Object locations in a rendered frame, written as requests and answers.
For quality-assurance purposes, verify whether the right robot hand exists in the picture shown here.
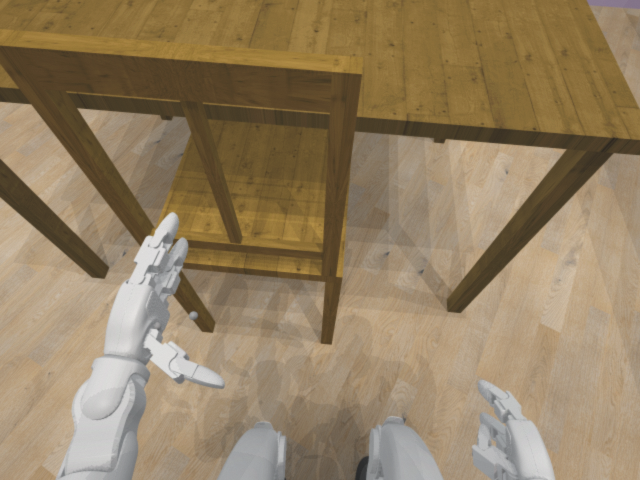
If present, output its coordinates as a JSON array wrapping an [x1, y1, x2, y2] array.
[[472, 380, 555, 480]]

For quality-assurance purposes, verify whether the left robot thigh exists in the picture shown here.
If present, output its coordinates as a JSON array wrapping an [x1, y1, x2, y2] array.
[[217, 428, 287, 480]]

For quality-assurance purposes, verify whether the table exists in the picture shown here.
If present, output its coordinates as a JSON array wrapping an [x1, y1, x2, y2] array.
[[0, 0, 640, 313]]

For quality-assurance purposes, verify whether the robot left forearm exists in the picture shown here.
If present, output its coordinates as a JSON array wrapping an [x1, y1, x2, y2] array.
[[55, 355, 150, 480]]

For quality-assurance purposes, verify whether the robot left shin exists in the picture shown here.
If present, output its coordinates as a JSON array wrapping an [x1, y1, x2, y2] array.
[[254, 422, 274, 430]]

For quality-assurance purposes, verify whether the chair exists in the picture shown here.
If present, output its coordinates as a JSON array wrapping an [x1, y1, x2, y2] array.
[[0, 29, 363, 345]]

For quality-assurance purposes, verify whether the left robot hand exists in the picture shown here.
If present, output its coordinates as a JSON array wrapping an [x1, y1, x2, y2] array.
[[104, 212, 225, 389]]

